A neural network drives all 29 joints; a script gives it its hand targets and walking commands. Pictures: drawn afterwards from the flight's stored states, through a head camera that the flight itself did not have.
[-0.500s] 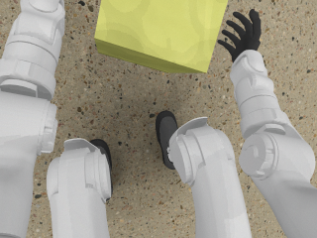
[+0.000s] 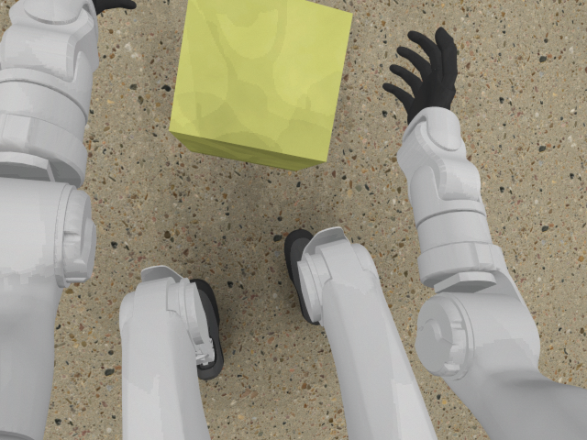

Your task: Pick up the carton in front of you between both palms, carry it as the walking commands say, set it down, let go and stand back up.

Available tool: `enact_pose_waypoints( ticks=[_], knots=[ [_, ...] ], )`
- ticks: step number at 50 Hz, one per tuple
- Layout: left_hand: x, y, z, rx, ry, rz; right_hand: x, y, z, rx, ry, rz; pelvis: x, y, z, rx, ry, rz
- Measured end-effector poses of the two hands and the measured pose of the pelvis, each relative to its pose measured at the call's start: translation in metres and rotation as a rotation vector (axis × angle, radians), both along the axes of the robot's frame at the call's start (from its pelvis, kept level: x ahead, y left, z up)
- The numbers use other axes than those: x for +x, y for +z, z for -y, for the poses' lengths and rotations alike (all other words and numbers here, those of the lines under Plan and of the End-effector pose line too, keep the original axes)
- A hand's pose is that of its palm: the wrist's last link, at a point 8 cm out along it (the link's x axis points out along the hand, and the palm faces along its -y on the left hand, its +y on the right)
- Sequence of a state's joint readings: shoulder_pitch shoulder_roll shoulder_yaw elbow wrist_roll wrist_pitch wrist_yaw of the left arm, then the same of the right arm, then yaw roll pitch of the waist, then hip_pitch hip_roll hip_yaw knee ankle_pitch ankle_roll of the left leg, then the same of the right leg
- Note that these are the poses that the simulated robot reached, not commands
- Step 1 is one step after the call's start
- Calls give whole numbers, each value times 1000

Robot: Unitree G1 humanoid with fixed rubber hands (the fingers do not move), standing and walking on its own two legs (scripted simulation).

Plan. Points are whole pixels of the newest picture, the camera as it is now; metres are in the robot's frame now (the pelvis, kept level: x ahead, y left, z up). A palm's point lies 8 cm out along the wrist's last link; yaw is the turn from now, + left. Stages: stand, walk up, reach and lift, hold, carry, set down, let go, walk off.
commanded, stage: set down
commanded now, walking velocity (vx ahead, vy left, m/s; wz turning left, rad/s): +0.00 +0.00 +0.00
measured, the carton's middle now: (256, 95) +0.54 -0.06 -0.33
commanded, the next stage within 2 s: let go in 0.58 s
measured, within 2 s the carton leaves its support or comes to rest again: neither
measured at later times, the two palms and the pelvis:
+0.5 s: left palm out of the picture +0.60 +0.13 +0.03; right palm (542, 63) +0.45 -0.23 +0.03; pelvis +0.03 +0.01 +0.13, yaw +1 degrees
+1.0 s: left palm out of the picture +0.46 +0.18 +0.14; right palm out of the picture +0.38 -0.22 +0.16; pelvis +0.07 -0.01 +0.25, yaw +5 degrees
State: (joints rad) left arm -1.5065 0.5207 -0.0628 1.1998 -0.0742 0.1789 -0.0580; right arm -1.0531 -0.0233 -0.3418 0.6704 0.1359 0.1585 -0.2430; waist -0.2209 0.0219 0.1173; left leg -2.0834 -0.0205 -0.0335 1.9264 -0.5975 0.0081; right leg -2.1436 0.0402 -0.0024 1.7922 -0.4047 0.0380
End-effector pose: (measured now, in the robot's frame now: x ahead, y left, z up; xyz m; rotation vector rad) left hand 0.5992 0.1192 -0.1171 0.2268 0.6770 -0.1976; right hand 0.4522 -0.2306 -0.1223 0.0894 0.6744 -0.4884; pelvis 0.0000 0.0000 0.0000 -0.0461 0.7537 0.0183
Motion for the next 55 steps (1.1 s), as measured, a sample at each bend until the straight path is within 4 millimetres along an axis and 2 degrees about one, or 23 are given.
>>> enact_pose_waypoints(
  ticks=[11,26,34,39,44,50,55],
  knots=[
    [3,56,-10,0,-20,20,2,64,-3,-18,3,9,14,52,-2,1,8,-64],
    [3,153,-16,-1,-35,12,-4,162,-1,-21,-15,19,29,132,-11,-1,23,-71],
    [-5,193,-22,-1,-17,0,-7,201,-6,-25,19,15,35,170,-12,9,30,-52],
    [-32,210,-31,11,37,2,-21,223,-15,-42,111,-5,43,193,-9,21,35,-21],
    [-81,229,-44,34,150,2,-47,249,-18,-57,248,-53,55,218,-3,36,46,55],
    [-139,259,-58,51,288,-3,-74,285,-10,-67,407,-102,72,248,6,51,57,197],
    [-169,283,-65,55,334,-7,-95,312,0,-69,483,-128,90,268,12,58,56,310]
  ],
)
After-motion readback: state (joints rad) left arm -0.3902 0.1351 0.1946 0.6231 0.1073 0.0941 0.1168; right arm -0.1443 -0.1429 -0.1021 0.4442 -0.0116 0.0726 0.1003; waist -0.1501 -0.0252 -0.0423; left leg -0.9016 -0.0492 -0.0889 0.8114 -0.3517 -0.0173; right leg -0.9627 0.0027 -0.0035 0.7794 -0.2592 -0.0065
